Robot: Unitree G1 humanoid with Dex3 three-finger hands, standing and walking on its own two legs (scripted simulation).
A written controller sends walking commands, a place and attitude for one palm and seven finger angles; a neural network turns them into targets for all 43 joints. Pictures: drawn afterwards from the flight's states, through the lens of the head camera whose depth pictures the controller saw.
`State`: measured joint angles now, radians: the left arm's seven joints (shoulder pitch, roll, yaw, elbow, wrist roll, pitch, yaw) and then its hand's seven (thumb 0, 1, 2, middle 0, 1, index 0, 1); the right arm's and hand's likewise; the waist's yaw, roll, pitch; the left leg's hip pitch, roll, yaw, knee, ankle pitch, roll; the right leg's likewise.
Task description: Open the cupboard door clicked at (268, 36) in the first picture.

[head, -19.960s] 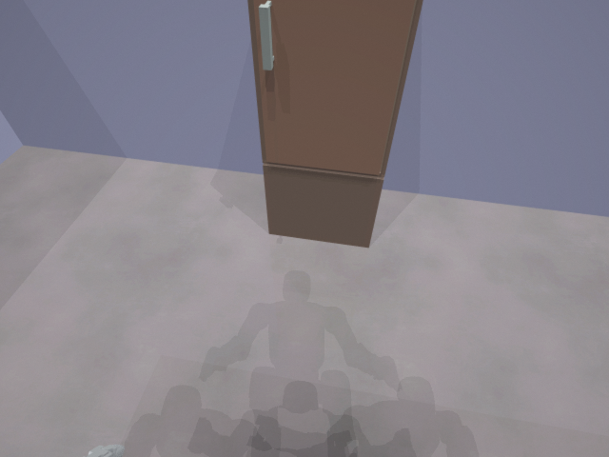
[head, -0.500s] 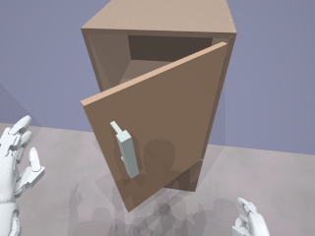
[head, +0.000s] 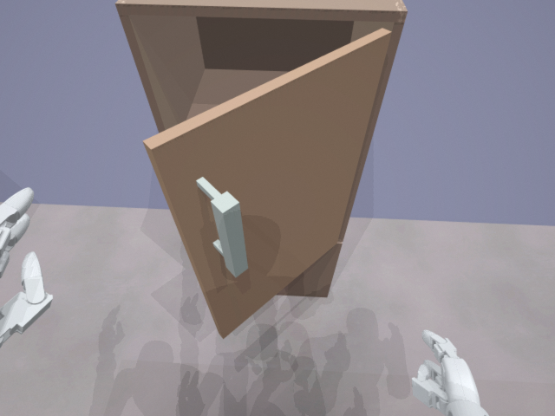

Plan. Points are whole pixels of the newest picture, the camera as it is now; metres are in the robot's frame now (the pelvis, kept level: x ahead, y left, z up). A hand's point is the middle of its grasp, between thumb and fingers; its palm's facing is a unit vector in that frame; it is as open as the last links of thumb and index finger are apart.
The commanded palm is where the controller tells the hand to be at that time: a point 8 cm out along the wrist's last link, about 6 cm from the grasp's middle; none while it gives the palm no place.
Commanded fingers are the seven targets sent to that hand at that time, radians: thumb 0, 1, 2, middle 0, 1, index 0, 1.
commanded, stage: step back with the hand held close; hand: left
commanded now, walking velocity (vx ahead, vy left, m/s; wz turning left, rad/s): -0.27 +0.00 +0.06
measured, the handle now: (222, 229) +0.33 +0.11 +0.10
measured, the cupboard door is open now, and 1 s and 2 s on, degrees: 45 45 45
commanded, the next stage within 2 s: stop stepping back and stand still in 0.54 s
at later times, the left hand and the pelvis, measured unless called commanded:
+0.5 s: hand out of the picture +0.07 +0.31 +0.17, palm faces +0.53 -0.74 -0.42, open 7.4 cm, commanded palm -0.01 +0.33 +0.18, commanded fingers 0.00 0.90 0.90 -0.20 -0.30 -0.20 -0.30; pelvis -0.12 +0.02 -0.02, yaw +6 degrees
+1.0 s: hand out of the picture -0.03 +0.29 +0.16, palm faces +0.40 -0.79 -0.46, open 7.4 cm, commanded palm -0.10 +0.33 +0.18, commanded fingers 0.00 0.90 0.90 -0.20 -0.30 -0.20 -0.30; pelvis -0.23 +0.03 +0.00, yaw +1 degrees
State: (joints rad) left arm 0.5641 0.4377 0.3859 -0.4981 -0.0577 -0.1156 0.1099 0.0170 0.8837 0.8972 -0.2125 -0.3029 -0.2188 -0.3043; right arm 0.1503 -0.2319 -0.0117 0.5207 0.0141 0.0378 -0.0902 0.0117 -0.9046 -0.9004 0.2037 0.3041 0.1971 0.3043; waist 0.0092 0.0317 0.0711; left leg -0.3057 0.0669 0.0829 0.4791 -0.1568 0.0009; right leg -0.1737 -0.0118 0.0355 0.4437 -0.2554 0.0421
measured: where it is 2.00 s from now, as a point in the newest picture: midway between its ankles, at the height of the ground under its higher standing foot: outside the picture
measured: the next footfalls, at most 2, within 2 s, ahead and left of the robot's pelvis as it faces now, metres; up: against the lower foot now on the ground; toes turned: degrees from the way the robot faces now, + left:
right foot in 0.62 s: -0.22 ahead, -0.06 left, +0.00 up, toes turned +0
left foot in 0.82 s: -0.17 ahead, +0.16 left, +0.00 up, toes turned +2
